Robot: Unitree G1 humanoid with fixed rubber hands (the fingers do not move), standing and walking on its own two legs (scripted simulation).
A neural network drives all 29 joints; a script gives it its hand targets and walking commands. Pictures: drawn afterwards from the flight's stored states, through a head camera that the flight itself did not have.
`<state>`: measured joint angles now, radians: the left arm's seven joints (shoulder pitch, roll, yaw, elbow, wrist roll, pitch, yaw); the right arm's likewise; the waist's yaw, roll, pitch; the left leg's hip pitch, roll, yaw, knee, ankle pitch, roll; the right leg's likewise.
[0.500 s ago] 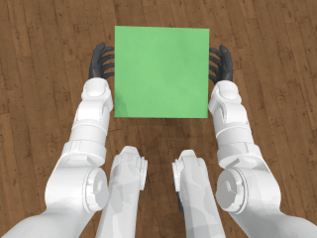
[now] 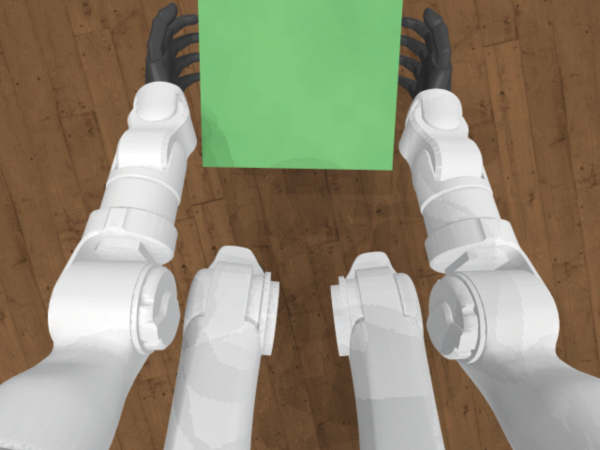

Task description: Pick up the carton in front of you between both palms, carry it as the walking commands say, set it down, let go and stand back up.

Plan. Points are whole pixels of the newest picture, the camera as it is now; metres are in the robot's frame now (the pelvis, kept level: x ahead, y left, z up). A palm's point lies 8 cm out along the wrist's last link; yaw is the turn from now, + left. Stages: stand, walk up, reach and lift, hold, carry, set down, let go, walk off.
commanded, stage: set down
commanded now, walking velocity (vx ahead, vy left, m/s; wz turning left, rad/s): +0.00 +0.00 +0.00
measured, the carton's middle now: (296, 95) +0.52 +0.03 -0.25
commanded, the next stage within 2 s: none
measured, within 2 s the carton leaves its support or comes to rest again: rests again in 0.02 s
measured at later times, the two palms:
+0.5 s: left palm (164, 85) +0.50 +0.18 -0.16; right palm (429, 84) +0.52 -0.12 -0.16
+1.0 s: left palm (166, 82) +0.51 +0.18 -0.17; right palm (430, 82) +0.52 -0.13 -0.16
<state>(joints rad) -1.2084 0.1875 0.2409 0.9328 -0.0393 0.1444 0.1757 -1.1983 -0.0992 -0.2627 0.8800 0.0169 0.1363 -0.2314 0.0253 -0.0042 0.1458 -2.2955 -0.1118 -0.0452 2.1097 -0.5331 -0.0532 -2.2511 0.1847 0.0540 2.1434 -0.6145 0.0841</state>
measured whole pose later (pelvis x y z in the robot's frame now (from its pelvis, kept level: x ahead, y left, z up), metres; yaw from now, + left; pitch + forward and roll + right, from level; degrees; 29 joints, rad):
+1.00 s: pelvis +0.00 +0.00 -0.01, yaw +0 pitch +39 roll +0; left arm -1.32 0.23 0.39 1.12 0.12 0.06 0.00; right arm -1.33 -0.14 -0.41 1.07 -0.16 0.06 -0.04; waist 0.02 -0.02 0.20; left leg -2.30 -0.07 -0.03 2.15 -0.54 -0.03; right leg -2.26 0.14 0.02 2.18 -0.61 0.05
